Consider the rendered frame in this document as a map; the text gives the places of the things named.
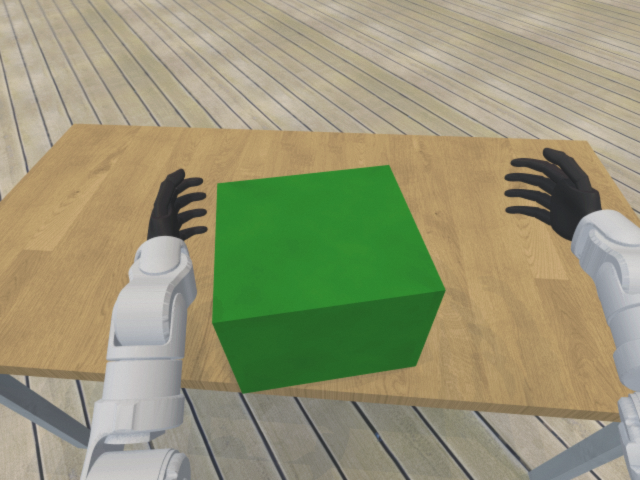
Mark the carton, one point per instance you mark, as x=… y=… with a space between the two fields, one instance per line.
x=320 y=276

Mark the robot right upper arm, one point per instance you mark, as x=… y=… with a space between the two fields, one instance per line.
x=629 y=431

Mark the right robot forearm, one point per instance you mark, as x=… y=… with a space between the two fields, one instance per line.
x=607 y=245

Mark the table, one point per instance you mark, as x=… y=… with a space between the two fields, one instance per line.
x=520 y=328

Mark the robot left hand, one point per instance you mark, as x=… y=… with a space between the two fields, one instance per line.
x=164 y=219

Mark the left robot forearm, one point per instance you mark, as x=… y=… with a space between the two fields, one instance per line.
x=141 y=394

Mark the robot left upper arm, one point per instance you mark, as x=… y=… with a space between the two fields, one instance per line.
x=154 y=464

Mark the robot right hand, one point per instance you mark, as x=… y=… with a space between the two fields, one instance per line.
x=572 y=196

